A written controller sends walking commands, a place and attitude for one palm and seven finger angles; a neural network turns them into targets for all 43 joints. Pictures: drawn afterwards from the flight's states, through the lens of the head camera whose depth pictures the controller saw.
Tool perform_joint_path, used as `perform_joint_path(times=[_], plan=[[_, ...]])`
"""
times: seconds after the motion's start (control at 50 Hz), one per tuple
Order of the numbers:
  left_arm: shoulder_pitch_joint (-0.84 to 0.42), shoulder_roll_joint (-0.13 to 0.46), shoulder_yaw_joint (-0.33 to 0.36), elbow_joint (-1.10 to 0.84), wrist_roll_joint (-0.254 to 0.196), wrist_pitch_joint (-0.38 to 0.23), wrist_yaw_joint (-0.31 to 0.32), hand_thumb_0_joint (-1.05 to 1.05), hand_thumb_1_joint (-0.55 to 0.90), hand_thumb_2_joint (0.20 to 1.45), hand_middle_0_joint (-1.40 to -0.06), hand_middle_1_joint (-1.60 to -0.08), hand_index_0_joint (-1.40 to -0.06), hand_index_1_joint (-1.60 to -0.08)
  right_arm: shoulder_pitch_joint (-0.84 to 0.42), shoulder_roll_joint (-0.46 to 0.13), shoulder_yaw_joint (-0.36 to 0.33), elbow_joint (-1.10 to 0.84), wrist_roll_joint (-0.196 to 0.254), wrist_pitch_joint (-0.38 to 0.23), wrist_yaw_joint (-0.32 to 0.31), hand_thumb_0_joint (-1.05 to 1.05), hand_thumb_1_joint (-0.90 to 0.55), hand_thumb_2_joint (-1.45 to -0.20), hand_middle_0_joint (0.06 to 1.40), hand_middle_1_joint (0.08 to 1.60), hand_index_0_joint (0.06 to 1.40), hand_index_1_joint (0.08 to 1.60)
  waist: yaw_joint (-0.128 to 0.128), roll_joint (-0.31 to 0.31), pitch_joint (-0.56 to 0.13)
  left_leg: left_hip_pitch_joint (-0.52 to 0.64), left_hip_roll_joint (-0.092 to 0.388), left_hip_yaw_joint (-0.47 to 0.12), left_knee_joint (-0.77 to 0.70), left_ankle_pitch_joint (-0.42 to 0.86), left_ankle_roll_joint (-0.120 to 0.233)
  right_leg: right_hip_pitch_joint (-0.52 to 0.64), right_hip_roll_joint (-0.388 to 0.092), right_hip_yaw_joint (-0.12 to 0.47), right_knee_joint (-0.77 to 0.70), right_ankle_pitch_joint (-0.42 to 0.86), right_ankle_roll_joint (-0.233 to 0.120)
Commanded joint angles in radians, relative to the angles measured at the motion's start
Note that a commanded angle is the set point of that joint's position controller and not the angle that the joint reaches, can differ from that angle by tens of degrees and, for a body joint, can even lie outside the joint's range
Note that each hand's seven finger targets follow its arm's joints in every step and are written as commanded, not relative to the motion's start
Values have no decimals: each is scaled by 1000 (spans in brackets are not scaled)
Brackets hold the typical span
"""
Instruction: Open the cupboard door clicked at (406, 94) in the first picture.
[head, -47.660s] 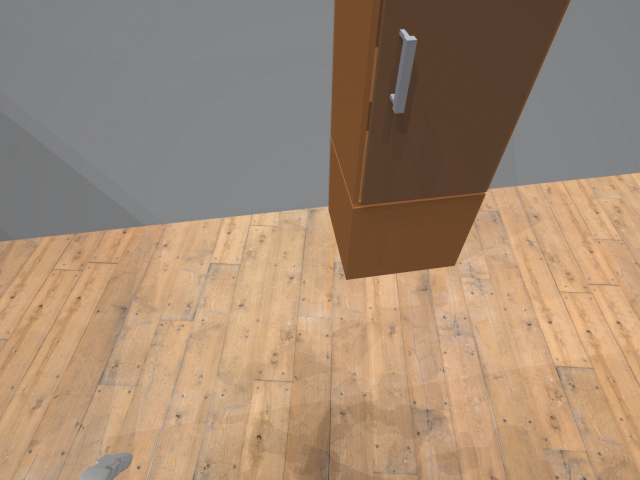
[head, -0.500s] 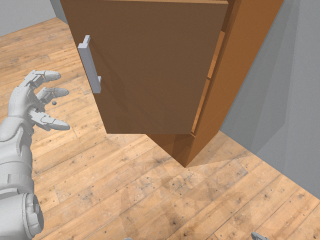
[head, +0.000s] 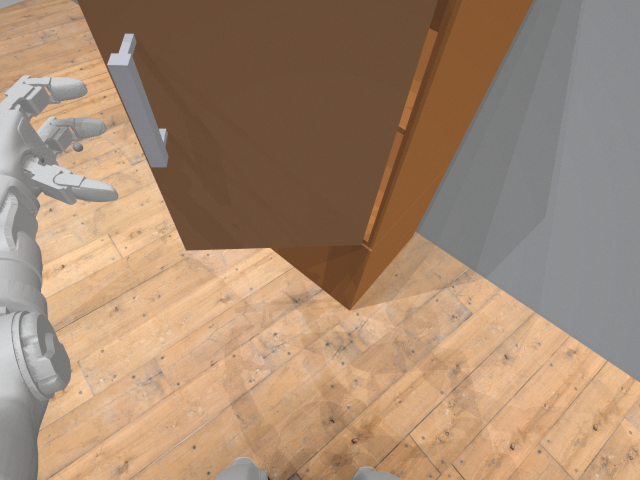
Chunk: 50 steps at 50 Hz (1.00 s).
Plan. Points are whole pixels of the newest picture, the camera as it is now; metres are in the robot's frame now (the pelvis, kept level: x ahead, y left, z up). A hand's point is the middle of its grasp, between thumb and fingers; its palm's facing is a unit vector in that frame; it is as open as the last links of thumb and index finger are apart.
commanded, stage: move the hooked fingers beside the handle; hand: left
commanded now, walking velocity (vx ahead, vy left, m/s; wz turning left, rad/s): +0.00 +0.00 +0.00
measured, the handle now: (145, 106) +0.57 +0.21 +0.11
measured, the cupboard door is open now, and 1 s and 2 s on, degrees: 44 44 44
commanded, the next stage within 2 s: slide the fingers in behind the handle in 1.08 s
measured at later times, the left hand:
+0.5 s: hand (85, 117) +0.53 +0.27 +0.12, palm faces +0.05 -1.00 -0.01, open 14.0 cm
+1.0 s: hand (91, 126) +0.52 +0.26 +0.12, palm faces +0.05 -1.00 +0.01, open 14.0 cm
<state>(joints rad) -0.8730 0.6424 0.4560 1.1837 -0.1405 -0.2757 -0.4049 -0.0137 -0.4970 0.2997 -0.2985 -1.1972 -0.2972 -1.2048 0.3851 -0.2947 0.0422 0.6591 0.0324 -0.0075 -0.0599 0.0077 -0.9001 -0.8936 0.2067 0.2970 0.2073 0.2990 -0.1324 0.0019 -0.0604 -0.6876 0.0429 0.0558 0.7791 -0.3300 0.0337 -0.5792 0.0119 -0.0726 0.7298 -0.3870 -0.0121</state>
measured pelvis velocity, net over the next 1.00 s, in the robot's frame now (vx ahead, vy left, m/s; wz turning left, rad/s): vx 0.01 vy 0.00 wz -0.01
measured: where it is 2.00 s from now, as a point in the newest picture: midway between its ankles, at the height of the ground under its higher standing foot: outside the picture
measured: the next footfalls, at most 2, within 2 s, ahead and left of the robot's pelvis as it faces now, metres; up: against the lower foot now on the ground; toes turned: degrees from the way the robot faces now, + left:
none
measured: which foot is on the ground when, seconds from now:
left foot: down 0.00-1.00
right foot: down 0.00-1.00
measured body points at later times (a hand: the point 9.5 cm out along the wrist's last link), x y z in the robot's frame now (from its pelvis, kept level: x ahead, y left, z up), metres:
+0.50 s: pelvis +0.01 +0.00 -0.01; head +0.14 +0.01 +0.42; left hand +0.52 +0.32 +0.12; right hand -0.03 -0.28 -0.10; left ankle +0.03 +0.10 -0.71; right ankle -0.02 -0.11 -0.71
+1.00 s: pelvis +0.01 +0.00 -0.01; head +0.13 +0.03 +0.43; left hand +0.51 +0.31 +0.12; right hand +0.03 -0.27 -0.11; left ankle +0.03 +0.10 -0.71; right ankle -0.02 -0.11 -0.71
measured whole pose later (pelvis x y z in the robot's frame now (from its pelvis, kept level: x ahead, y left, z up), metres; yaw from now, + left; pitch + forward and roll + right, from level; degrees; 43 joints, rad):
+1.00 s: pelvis +0.01 +0.00 -0.01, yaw -1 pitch +18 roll -3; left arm -0.98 0.70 0.48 1.24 -0.10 -0.27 -0.39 -0.01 -0.50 0.30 -0.30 -1.20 -0.30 -1.20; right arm 0.37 -0.28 0.05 0.61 0.02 0.08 -0.04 0.00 -0.90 -0.89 0.21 0.30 0.21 0.30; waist -0.17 0.01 -0.08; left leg -0.79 0.06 0.05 0.85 -0.37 0.03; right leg -0.67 0.03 -0.08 0.77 -0.41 -0.01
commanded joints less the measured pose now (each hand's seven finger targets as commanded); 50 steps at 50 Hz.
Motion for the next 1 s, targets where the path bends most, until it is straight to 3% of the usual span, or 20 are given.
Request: perform_joint_path(times=[0.0,0.04,0.08,0.12,0.2,0.26,0.28,0.32,0.38,0.46,0.5,0.52,0.62,0.68,0.78,0.82,0.84,0.88,0.96,0.98], plan=[[-507,306,-3,-150,8,-58,-4,0,-500,300,-300,-1200,-300,-1200,142,-191,-65,-55,-5,-5,-20,0,-900,-900,200,300,200,300,-28,162,-351,382,-9,-116,-54,261,4,-83,33,40,-86,231,-3],[-532,358,37,-171,3,-70,-8,0,-500,300,-300,-1200,-300,-1200,162,-198,-68,-55,-9,2,-23,0,-900,-900,200,300,200,300,-26,151,-427,399,-7,-114,-37,317,6,-49,36,46,-74,284,-2],[-550,339,27,-181,-3,-75,-13,0,-500,300,-300,-1200,-300,-1200,174,-196,-69,-54,-13,7,-19,0,-900,-900,200,300,200,300,-31,164,-469,428,-5,-116,-26,353,4,-56,40,43,-67,305,-2],[-538,369,55,-132,-5,-70,-15,0,-500,300,-300,-1200,-300,-1200,194,-199,-67,-49,-16,17,-18,0,-900,-900,200,300,200,300,-31,117,-462,398,-4,-116,-13,373,9,-42,45,40,-60,330,-2],[-550,406,48,-61,27,-32,-14,0,-500,300,-300,-1200,-300,-1200,207,-200,-63,-54,-11,38,-16,0,-900,-900,200,300,200,300,-45,128,-394,306,-11,-94,-11,325,17,-44,41,52,-69,331,9],[-586,493,87,-50,53,-25,-4,0,-500,300,-300,-1200,-300,-1200,225,-205,-60,-61,-14,52,-21,0,-900,-900,200,300,200,300,-53,115,-405,265,-11,-89,6,329,22,-27,42,62,-63,357,14],[-571,520,107,-66,57,-30,-2,0,-500,300,-300,-1200,-300,-1200,231,-205,-61,-70,-16,55,-20,0,-900,-900,200,300,200,300,-39,136,-431,266,-13,-88,7,336,21,-13,41,64,-58,362,13],[-544,492,97,-77,50,-43,-8,0,-500,300,-300,-1200,-300,-1200,237,-201,-60,-78,-19,58,-17,0,-900,-900,200,300,200,300,-37,147,-458,292,-12,-83,14,371,20,-10,46,61,-50,390,9],[-520,543,135,-110,48,-57,-29,0,-500,300,-300,-1200,-300,-1200,243,-205,-68,-84,-20,67,-16,0,-900,-900,200,300,200,300,-22,169,-521,306,-10,-80,23,406,16,22,49,65,-40,438,12],[-468,497,118,-133,24,-51,-67,0,-500,300,-300,-1200,-300,-1200,242,-200,-72,-87,-18,81,-11,0,-900,-900,200,300,200,300,-13,211,-530,370,-7,-80,27,473,13,-3,56,52,-40,467,7],[-474,470,108,-163,11,-45,-77,0,-500,300,-300,-1200,-300,-1200,244,-201,-77,-83,-19,86,-8,0,-900,-900,200,300,200,300,-22,188,-514,390,-3,-83,27,486,16,-17,59,45,-49,467,9],[-461,423,78,-166,-2,-43,-83,0,-500,300,-300,-1200,-300,-1200,240,-196,-75,-87,-17,88,-7,0,-900,-900,200,300,200,300,-23,208,-500,403,-5,-79,28,506,17,-28,63,45,-52,474,4],[-460,395,85,-237,-26,-51,-68,0,-500,300,-300,-1200,-300,-1200,229,-194,-81,-80,-19,94,-2,0,-900,-900,200,300,200,300,-20,221,-501,458,1,-92,28,563,14,-49,65,35,-49,476,0],[-473,302,12,-197,-19,-39,-49,0,-500,300,-300,-1200,-300,-1200,213,-186,-80,-73,-17,94,3,0,-900,-900,200,300,200,300,-44,189,-415,442,7,-108,18,494,8,-117,63,23,-59,390,3],[-506,334,37,-187,-6,-41,-11,0,-500,300,-300,-1200,-300,-1200,206,-190,-77,-76,-19,89,0,0,-900,-900,200,300,200,300,-37,188,-446,434,4,-113,20,480,4,-102,56,28,-45,383,1],[-528,372,61,-180,-1,-54,3,0,-500,300,-300,-1200,-300,-1200,205,-193,-70,-76,-19,86,-3,0,-900,-900,200,300,200,300,-39,146,-446,405,2,-114,26,470,8,-80,56,30,-36,394,0],[-546,386,64,-191,10,-61,8,0,-500,300,-300,-1200,-300,-1200,198,-190,-71,-77,-18,86,-3,0,-900,-900,200,300,200,300,-38,178,-471,417,2,-114,28,483,5,-77,54,34,-30,407,3],[-565,343,29,-197,16,-71,14,0,-500,300,-300,-1200,-300,-1200,191,-184,-70,-78,-19,81,1,0,-900,-900,200,300,200,300,-45,204,-477,443,4,-118,34,482,1,-106,54,31,-30,388,4],[-547,419,77,-140,27,-71,16,0,-500,300,-300,-1200,-300,-1200,193,-192,-65,-79,-18,81,-4,0,-900,-900,200,300,200,300,-34,184,-483,392,1,-117,37,445,2,-75,53,38,-25,379,2],[-558,386,43,-125,28,-63,11,0,-500,300,-300,-1200,-300,-1200,189,-189,-61,-83,-14,82,-3,0,-900,-900,200,300,200,300,-48,187,-456,378,-1,-113,33,412,4,-93,53,37,-29,361,4]])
